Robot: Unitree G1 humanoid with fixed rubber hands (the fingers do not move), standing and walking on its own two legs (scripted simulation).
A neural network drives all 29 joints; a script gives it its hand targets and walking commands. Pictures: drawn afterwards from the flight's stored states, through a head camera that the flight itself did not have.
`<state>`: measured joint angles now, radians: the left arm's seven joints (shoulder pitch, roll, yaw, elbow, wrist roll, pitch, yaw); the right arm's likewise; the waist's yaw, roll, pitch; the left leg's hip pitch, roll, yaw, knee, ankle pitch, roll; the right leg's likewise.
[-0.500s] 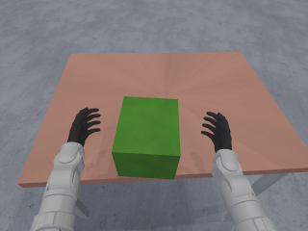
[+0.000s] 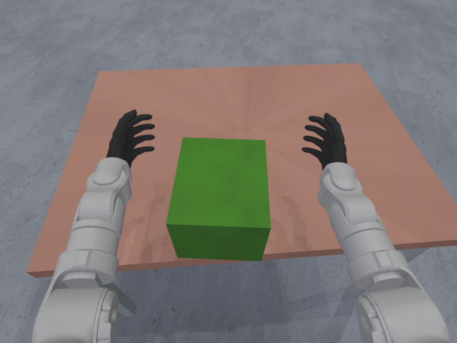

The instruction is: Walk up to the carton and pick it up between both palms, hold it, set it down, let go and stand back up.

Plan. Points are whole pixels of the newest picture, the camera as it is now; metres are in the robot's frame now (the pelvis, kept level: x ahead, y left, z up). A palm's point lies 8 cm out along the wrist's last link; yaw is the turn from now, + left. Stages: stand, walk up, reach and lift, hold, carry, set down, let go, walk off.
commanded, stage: reach and lift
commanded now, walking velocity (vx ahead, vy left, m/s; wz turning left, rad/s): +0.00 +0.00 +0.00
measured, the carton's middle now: (221, 198) +0.41 +0.05 -0.06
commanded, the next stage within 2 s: none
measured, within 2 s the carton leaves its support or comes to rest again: neither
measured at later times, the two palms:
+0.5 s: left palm (128, 162) +0.40 +0.22 +0.07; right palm (320, 161) +0.41 -0.14 +0.08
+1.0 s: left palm (146, 176) +0.41 +0.20 +0.02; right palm (312, 175) +0.42 -0.14 +0.03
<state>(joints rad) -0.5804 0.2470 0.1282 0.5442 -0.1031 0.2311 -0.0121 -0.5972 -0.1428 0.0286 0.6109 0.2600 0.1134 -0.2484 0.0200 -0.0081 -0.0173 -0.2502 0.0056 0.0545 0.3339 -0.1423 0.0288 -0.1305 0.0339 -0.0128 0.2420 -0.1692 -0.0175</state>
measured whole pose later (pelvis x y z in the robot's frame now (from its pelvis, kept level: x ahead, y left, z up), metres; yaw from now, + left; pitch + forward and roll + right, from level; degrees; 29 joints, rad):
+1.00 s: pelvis -0.01 +0.01 -0.01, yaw -1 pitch +23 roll -1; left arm -0.83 0.18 0.25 1.27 0.01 -0.39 0.02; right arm -0.83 -0.07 -0.19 1.16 0.01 -0.29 -0.11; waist 0.01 0.00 -0.22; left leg -0.68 0.00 0.04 0.34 -0.07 0.04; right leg -0.59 0.03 0.00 0.31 -0.13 -0.01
